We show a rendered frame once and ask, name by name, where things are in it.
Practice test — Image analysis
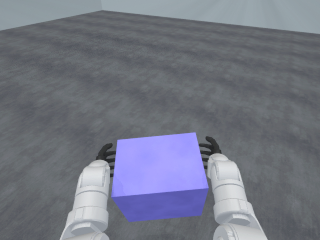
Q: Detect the left robot forearm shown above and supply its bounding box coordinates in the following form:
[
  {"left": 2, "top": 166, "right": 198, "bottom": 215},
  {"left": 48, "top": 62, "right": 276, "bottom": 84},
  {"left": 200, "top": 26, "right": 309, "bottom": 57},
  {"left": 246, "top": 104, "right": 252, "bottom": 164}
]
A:
[{"left": 60, "top": 159, "right": 110, "bottom": 240}]

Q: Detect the carton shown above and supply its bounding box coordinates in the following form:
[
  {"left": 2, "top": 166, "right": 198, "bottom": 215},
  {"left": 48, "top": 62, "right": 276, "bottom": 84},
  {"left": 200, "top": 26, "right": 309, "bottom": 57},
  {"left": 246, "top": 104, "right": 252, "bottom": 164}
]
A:
[{"left": 111, "top": 132, "right": 209, "bottom": 222}]

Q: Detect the right robot hand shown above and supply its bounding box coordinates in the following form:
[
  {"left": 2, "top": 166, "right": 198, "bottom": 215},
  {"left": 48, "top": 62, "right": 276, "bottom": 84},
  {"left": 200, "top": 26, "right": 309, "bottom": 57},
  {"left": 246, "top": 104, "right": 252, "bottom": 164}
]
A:
[{"left": 199, "top": 136, "right": 222, "bottom": 169}]

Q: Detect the robot right upper arm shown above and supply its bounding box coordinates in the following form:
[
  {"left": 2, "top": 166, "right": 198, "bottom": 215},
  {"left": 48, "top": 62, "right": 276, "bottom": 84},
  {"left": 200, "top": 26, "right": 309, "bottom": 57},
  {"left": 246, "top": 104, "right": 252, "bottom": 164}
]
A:
[{"left": 213, "top": 222, "right": 267, "bottom": 240}]

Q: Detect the right robot forearm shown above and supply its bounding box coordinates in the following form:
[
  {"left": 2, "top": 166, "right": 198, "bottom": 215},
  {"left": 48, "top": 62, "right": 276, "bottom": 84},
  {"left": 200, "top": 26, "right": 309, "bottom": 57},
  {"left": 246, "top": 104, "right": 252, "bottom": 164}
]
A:
[{"left": 207, "top": 153, "right": 266, "bottom": 236}]

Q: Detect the left robot hand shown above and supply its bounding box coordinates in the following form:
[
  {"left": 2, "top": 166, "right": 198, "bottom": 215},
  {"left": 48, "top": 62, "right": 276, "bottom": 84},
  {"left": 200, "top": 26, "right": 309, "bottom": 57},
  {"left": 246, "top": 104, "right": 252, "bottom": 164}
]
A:
[{"left": 96, "top": 143, "right": 116, "bottom": 178}]

